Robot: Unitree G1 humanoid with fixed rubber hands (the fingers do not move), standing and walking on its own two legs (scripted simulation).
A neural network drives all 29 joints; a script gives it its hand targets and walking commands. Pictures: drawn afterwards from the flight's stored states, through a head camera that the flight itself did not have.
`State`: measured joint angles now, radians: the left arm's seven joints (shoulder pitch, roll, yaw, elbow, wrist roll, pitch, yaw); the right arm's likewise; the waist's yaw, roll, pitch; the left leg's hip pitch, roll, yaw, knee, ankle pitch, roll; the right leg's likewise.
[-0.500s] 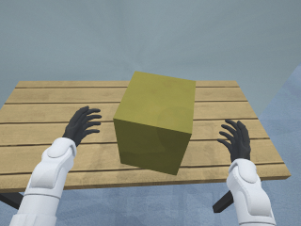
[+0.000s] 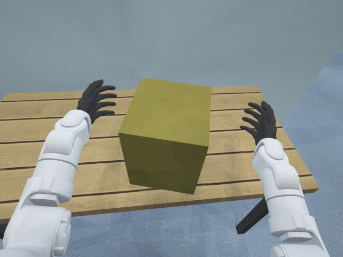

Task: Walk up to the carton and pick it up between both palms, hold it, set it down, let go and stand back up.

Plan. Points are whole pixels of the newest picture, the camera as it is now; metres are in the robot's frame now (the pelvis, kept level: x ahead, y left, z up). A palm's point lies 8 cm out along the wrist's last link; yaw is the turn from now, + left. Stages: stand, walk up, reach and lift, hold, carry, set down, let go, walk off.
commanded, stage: reach and lift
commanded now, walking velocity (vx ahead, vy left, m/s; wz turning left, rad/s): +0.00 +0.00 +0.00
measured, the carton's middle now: (168, 138) +0.44 -0.02 +0.00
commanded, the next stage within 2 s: none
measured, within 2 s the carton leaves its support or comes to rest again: neither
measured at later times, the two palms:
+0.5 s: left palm (98, 86) +0.46 +0.14 +0.17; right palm (259, 107) +0.39 -0.23 +0.15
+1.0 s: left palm (111, 109) +0.45 +0.12 +0.10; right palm (243, 124) +0.39 -0.21 +0.10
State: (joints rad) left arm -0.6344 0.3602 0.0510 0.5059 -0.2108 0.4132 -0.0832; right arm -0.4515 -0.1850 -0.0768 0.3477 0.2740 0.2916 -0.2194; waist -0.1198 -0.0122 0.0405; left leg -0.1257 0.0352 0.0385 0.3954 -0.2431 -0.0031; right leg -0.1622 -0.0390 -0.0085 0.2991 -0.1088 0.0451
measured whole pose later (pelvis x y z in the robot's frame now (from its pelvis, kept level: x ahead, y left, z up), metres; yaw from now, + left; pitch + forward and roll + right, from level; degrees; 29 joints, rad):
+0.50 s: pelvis +0.00 +0.00 +0.00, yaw +1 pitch +3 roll -1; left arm -1.01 0.38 -0.04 0.99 -0.23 0.27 -0.03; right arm -0.84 -0.19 -0.08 0.80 0.27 0.21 -0.23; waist -0.16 -0.02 -0.02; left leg -0.24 0.04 0.02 0.42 -0.23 -0.01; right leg -0.26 -0.04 -0.03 0.31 -0.10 0.04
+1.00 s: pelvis -0.02 -0.01 -0.01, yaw +1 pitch +11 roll -1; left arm -1.10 0.30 -0.10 1.45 -0.25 -0.08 -0.01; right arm -0.93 -0.09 -0.12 1.14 0.20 -0.02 -0.23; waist -0.17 0.00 -0.12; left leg -0.46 0.04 0.01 0.51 -0.24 -0.02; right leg -0.48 -0.03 -0.03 0.39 -0.10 0.03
